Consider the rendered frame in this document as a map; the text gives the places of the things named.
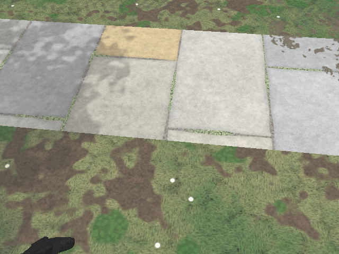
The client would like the robot left hand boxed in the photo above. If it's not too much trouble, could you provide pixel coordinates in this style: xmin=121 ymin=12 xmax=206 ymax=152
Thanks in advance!
xmin=21 ymin=237 xmax=75 ymax=254

